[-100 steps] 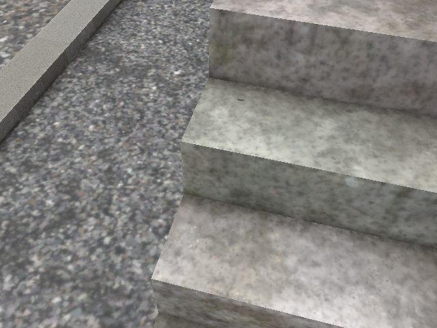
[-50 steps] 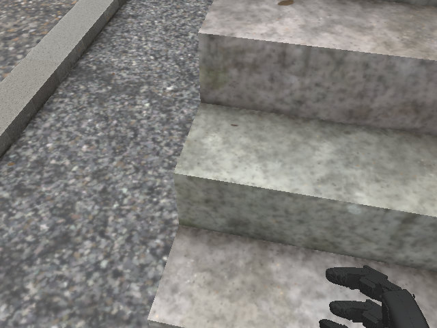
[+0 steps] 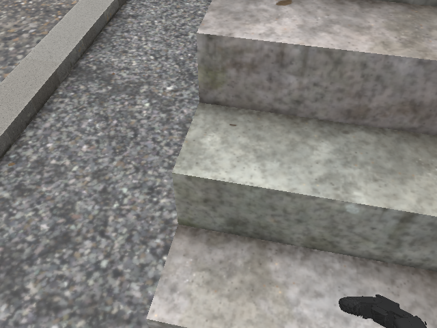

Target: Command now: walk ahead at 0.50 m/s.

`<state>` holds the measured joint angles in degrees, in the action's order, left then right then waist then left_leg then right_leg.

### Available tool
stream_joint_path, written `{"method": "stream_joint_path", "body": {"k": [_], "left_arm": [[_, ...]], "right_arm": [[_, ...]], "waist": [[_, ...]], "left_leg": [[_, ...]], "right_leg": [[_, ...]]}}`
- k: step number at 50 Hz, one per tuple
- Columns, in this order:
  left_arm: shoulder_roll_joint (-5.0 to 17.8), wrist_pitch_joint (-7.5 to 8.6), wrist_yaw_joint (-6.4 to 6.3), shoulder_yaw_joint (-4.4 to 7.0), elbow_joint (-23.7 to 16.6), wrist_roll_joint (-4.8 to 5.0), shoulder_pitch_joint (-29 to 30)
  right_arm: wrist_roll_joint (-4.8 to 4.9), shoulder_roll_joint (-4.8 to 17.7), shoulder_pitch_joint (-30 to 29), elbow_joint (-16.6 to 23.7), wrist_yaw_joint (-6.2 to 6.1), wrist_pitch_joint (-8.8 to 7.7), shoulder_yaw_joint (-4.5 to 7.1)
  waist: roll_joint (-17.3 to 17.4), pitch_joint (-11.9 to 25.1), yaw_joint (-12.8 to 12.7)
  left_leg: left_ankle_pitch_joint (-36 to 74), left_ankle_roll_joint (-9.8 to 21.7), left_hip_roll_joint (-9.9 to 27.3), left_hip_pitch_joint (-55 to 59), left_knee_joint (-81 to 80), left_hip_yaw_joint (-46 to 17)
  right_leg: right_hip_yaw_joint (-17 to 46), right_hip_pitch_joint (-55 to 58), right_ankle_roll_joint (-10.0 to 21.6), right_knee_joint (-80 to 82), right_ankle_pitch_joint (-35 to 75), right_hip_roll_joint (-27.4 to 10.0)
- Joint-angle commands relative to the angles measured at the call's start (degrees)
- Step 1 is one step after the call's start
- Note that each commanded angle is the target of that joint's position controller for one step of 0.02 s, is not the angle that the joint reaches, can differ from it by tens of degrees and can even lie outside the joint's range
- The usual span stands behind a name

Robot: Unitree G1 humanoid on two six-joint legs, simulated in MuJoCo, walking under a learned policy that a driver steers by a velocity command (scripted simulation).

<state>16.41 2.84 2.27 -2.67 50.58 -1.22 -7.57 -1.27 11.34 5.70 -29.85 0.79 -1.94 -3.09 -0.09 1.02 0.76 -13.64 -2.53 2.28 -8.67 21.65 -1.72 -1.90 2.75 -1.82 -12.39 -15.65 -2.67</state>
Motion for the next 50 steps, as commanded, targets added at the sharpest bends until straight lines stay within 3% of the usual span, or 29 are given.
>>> {"method": "stream_joint_path", "body": {"k": [1, 44, 50], "left_arm": [[6.92, 0.78, -0.11, 1.55, -3.18, 0.05, 2.34], [7.4, 0.86, -0.11, 1.64, -1.12, 0.19, 1.73], [7.6, 0.47, -0.37, 1.9, -0.97, -0.05, 0.83]], "right_arm": [[0.02, 4.67, -5.09, 5.49, -0.17, -1.1, 1.47], [0.12, 5.47, -4.42, 2.96, -0.41, -1.19, 1.63], [0.48, 5.18, -4.56, 2.03, -0.01, -1.88, 1.37]], "waist": [[1.51, 4.27, 0.0], [1.39, 3.42, 0.17], [1.35, 2.77, -0.02]], "left_leg": [[23.5, 2.56, 4.42, 4.04, -0.23, -2.98], [22.07, 2.6, 4.77, 4.35, -1.9, -2.71], [20.5, 2.69, 4.55, 2.99, -2.7, -2.43]], "right_leg": [[2.3, -1.26, 7.12, -0.25, 25.05, -5.55], [2.86, -0.88, 6.9, 0.75, 24.89, -5.56], [3.26, 0.39, 6.34, 0.79, 24.25, -5.72]]}}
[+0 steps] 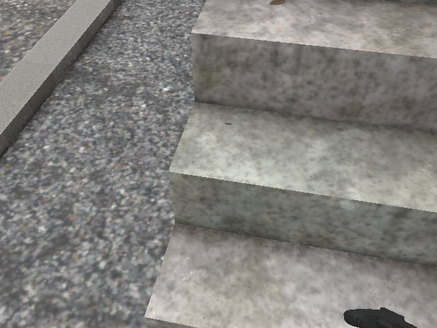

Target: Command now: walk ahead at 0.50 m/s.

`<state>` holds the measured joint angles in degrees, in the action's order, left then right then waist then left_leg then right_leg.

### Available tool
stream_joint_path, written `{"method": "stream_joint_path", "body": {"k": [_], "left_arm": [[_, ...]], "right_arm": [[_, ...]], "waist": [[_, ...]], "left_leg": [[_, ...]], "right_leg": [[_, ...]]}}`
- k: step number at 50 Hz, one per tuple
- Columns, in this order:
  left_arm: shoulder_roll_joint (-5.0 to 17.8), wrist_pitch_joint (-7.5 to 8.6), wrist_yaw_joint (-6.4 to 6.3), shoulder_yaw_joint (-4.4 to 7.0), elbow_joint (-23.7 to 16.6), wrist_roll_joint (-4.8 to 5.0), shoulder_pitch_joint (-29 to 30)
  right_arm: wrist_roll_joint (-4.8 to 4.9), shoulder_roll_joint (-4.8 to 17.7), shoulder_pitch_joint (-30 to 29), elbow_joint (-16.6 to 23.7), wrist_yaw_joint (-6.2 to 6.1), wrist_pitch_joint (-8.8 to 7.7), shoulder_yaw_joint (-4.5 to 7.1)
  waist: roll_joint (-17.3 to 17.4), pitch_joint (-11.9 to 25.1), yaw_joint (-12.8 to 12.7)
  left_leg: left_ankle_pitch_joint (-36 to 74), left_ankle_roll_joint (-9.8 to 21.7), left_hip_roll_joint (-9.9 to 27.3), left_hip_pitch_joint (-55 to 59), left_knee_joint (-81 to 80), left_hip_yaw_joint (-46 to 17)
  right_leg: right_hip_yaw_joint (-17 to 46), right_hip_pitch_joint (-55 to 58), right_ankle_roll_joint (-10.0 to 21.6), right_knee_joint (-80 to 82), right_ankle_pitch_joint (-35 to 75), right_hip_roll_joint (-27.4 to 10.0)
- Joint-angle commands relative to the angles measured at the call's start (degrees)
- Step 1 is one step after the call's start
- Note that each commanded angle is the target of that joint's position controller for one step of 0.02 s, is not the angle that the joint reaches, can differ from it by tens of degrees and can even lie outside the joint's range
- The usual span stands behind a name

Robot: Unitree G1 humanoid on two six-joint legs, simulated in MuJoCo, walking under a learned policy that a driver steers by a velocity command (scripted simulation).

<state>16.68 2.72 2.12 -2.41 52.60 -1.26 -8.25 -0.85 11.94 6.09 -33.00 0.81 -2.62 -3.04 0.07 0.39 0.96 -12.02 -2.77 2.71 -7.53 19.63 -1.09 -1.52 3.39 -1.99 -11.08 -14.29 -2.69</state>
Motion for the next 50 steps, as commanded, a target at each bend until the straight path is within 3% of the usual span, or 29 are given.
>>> {"method": "stream_joint_path", "body": {"k": [1, 44, 45, 50], "left_arm": [[7.32, 0.6, -0.2, 1.65, -2.95, 0.01, 1.48], [7.7, 1.35, -0.2, 1.56, -1.54, 0.29, 0.63], [8.3, 1.2, -0.76, 2.07, -0.01, 0.46, -2.59], [7.83, 1.29, -1.15, 2.17, 0.33, 0.19, -2.64]], "right_arm": [[0.03, 4.62, -4.96, 5.1, -0.02, -1.2, 1.3], [0.0, 5.42, -5.29, 1.54, -0.27, -0.85, 1.41], [-0.15, 4.4, -4.15, 0.2, -0.22, -0.32, 1.13], [0.06, 4.9, -6.03, -0.7, -0.37, -0.06, 1.18]], "waist": [[1.1, 3.4, -0.19], [1.08, 3.24, -0.08], [-0.62, 3.45, -0.18], [1.15, 1.46, -0.22]], "left_leg": [[18.91, 2.95, 4.13, 1.94, -0.7, -3.04], [19.46, 3.03, 4.46, 2.91, -2.1, -2.8], [18.97, 2.99, 4.89, 3.16, -3.65, -2.98], [18.57, 2.53, 4.56, 3.2, -4.55, -2.56]], "right_leg": [[2.9, -0.27, 6.52, -0.5, 23.0, -5.71], [3.72, -0.34, 6.02, 0.28, 22.71, -5.53], [3.67, 0.52, 5.29, 0.34, 20.91, -5.74], [4.09, -0.19, 5.13, 1.09, 20.24, -5.62]]}}
Over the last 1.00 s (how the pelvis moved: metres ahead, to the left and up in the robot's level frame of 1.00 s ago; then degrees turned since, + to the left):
-0.01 0.00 0.00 -1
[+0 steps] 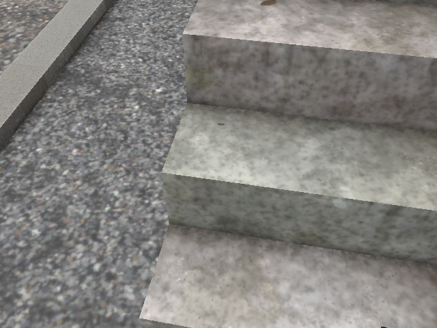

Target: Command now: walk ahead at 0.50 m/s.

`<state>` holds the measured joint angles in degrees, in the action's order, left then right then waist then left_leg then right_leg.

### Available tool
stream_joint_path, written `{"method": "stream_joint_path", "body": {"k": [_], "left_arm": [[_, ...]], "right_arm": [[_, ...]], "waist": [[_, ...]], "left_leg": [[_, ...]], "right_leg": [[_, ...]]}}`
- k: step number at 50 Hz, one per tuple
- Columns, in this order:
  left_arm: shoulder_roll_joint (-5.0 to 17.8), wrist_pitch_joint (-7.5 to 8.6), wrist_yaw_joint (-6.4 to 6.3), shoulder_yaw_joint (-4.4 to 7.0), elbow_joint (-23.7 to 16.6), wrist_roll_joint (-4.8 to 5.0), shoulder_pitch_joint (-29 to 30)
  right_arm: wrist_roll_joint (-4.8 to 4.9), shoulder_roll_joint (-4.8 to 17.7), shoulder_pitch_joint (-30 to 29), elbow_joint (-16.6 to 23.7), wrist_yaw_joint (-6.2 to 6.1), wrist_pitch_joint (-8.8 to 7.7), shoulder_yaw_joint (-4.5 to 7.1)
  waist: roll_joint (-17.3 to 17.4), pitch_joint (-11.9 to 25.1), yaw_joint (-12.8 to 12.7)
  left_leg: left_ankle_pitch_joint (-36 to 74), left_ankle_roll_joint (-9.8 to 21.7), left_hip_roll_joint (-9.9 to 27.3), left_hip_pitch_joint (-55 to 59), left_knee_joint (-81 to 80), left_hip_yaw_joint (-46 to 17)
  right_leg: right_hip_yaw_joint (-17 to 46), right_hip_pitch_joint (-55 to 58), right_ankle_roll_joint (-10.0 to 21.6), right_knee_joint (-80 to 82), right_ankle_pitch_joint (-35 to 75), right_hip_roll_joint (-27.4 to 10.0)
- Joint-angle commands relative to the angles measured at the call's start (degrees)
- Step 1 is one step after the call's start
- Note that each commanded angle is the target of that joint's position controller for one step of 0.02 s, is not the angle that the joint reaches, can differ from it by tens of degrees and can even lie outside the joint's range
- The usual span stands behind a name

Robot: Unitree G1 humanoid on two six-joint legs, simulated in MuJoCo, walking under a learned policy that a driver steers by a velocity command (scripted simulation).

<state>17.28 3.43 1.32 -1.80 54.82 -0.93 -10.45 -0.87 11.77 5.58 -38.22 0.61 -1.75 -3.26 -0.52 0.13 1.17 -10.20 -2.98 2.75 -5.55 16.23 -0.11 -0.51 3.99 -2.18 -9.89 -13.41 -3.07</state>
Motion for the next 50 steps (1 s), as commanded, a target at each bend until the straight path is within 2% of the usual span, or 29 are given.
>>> {"method": "stream_joint_path", "body": {"k": [1, 2, 6, 8, 9, 15, 16, 22, 23, 24, 26, 28, 33, 34, 35, 37, 39, 40, 41, 44, 47, 50], "left_arm": [[7.3, 0.6, -0.39, 1.61, -1.7, -0.15, -0.73], [7.42, 0.63, -0.43, 1.66, -1.49, -0.1, -1.04], [8.99, 0.21, -0.5, 2.27, 0.6, -0.03, -5.08], [9.17, 0.0, -0.41, 2.55, 1.3, 0.18, -6.14], [8.76, -0.03, -0.58, 2.69, 1.06, 0.12, -6.72], [8.25, -0.06, 0.0, 3.25, 2.4, 0.26, -8.86], [8.19, -0.02, 0.03, 3.33, 2.29, 0.07, -9.42], [8.0, -0.25, -0.07, 3.83, 2.92, 0.38, -11.78], [8.18, -0.11, -0.32, 3.94, 2.98, 0.49, -12.45], [7.8, 0.01, -0.24, 3.9, 2.36, 0.48, -11.62], [7.37, -0.12, 0.02, 3.97, 1.86, 0.84, -10.85], [7.74, -0.41, -0.17, 4.43, 2.05, 0.89, -11.99], [6.6, -0.99, -0.63, 4.76, 1.69, 0.99, -12.68], [5.34, -0.82, -1.1, 4.39, 0.73, 0.82, -11.49], [4.9, -0.59, -0.95, 4.28, 1.24, 0.97, -12.37], [5.74, -0.59, -0.75, 4.48, 2.31, 1.3, -13.87], [5.09, -0.81, -0.8, 4.4, 2.23, 1.46, -13.65], [4.89, -0.44, -1.07, 4.56, 1.24, 1.38, -12.3], [5.83, -0.56, -1.03, 4.79, 2.14, 1.58, -13.46], [5.03, -0.71, -1.15, 4.84, 2.18, 1.67, -13.56], [5.3, -1.06, -1.75, 5.05, 1.21, 1.4, -12.52], [4.64, -0.81, -1.56, 5.07, 1.81, 1.51, -14.2]], "right_arm": [[0.13, 5.02, -5.48, 4.31, -0.21, -1.01, 1.39], [0.14, 5.01, -5.31, 4.01, -0.25, -1.07, 1.39], [-0.02, 6.15, -3.3, 1.62, -0.12, -0.94, 1.58], [0.03, 6.19, -2.48, 0.51, -0.11, -0.6, 1.71], [0.54, 6.11, -1.9, -0.44, -0.08, -0.04, 1.87], [0.8, 5.53, -1.33, -2.97, -0.72, 1.52, 2.17], [0.93, 6.05, -0.52, -3.5, -0.61, 1.38, 2.38], [1.27, 5.4, 0.57, -5.25, -0.8, 1.73, 2.47], [1.61, 5.48, 0.41, -5.78, -0.91, 1.55, 2.58], [1.54, 5.73, 0.51, -6.07, -0.87, 1.37, 2.56], [1.35, 5.01, -0.06, -6.5, -0.31, 1.04, 2.45], [1.32, 4.97, 0.66, -7.02, -0.19, 0.92, 2.34], [1.64, 4.6, 1.15, -7.99, -0.26, 0.77, 2.13], [2.06, 5.38, 0.75, -8.11, -0.62, 0.96, 2.27], [2.33, 5.35, 1.04, -8.47, -0.68, 1.48, 2.48], [2.0, 4.52, 2.17, -8.86, -0.9, 1.8, 2.49], [2.1, 4.8, 2.29, -9.18, -0.8, 1.76, 2.61], [2.23, 5.61, 1.47, -8.61, -0.76, 1.77, 2.65], [2.02, 4.72, 1.81, -8.75, -0.82, 1.74, 2.58], [2.13, 4.91, 2.34, -8.89, -0.84, 1.63, 2.65], [2.02, 4.69, 2.01, -8.47, -1.07, 0.8, 2.37], [2.22, 4.49, 3.09, -8.98, -0.97, 0.77, 2.42]], "waist": [[1.7, 1.84, -0.4], [1.62, 1.97, -0.35], [2.35, 3.08, -0.61], [2.27, 4.06, -0.45], [4.39, 5.07, -0.57], [1.45, 2.63, -0.44], [2.12, 2.29, -0.44], [0.89, -0.09, -0.56], [1.66, -0.61, -0.66], [1.58, 0.44, -0.5], [1.18, 0.06, -0.62], [1.12, -1.1, -0.72], [1.35, -3.58, -0.7], [3.41, -3.69, -0.64], [2.78, -4.27, -0.75], [-0.55, -4.7, -0.63], [0.81, -5.11, -0.44], [2.89, -5.01, -0.51], [0.72, -4.7, -0.64], [1.99, -4.59, -0.46], [2.74, -4.08, -0.46], [3.0, -4.11, -0.58]], "left_leg": [[16.79, 2.71, 4.53, 1.41, -1.17, -3.45], [16.87, 2.68, 4.53, 1.6, -1.19, -3.36], [30.17, 2.74, 5.82, 3.68, -1.9, -3.85], [30.78, 2.6, 5.96, 4.55, -2.05, -3.62], [31.68, 2.74, 5.5, 5.19, -2.08, -3.46], [26.29, 2.54, 5.84, 4.6, -3.53, -3.28], [25.63, 2.38, 5.74, 4.06, -3.94, -3.12], [19.33, 2.0, 5.84, 1.99, -5.09, -3.26], [18.81, 1.94, 5.77, 1.8, -5.17, -3.23], [17.2, 1.67, 6.0, 2.09, -4.78, -3.27], [15.64, 2.32, 6.0, 1.33, -4.52, -3.51], [12.92, 1.97, 5.96, 0.29, -4.78, -3.53], [8.44, 1.71, 5.76, -1.79, -5.27, -3.65], [6.88, 2.11, 5.25, -1.73, -5.36, -3.46], [6.33, 2.22, 5.21, -1.28, -5.16, -3.57], [5.57, 2.05, 5.55, -1.25, -4.98, -3.93], [5.57, 2.0, 5.42, -1.94, -4.98, -3.79], [5.27, 2.2, 5.01, -2.17, -4.92, -3.73], [5.72, 1.97, 5.44, -1.96, -4.77, -3.98], [5.66, 1.97, 5.25, -2.16, -4.62, -3.87], [5.31, 1.95, 5.21, -2.94, -4.75, -3.99], [4.64, 2.23, 5.16, -3.02, -4.62, -4.12]], "right_leg": [[3.16, -0.7, 5.29, -0.04, 19.81, -5.27], [3.22, -0.56, 5.28, -0.02, 20.39, -5.28], [3.42, 1.56, 3.27, 0.27, 29.99, -5.41], [3.61, 2.23, 2.89, 0.34, 31.55, -5.44], [3.23, 2.34, 2.53, 0.19, 30.33, -5.48], [3.74, -0.59, 2.27, 1.01, 25.19, -4.82], [3.85, -0.54, 2.51, 1.4, 24.22, -4.75], [4.39, -2.0, 2.59, 1.72, 18.99, -4.41], [4.42, -2.55, 2.74, 1.95, 17.1, -4.28], [4.96, -1.93, 2.74, 2.43, 17.84, -4.21], [4.89, -2.21, 3.81, 2.19, 18.31, -4.35], [5.16, -2.95, 3.84, 2.33, 15.94, -4.17], [5.52, -4.81, 4.02, 2.6, 11.03, -3.6], [5.38, -5.57, 4.06, 3.29, 8.3, -3.76], [5.03, -6.24, 3.85, 3.37, 7.24, -3.59], [4.96, -6.86, 3.95, 3.34, 6.94, -2.73], [5.14, -6.83, 4.03, 3.14, 7.13, -2.79], [5.18, -7.21, 4.21, 3.17, 5.72, -3.28], [5.15, -7.06, 4.27, 3.1, 6.01, -2.67], [5.29, -7.03, 4.36, 2.94, 6.21, -2.7], [5.63, -6.85, 4.6, 2.88, 5.65, -2.69], [5.08, -6.93, 4.79, 3.13, 4.37, -2.51]]}}
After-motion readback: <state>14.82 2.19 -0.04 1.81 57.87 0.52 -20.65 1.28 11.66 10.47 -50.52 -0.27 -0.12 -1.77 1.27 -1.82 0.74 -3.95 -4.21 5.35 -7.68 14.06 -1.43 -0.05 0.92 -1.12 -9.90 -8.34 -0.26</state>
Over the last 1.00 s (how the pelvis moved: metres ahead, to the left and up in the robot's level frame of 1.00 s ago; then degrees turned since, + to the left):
0.00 0.00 0.00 -1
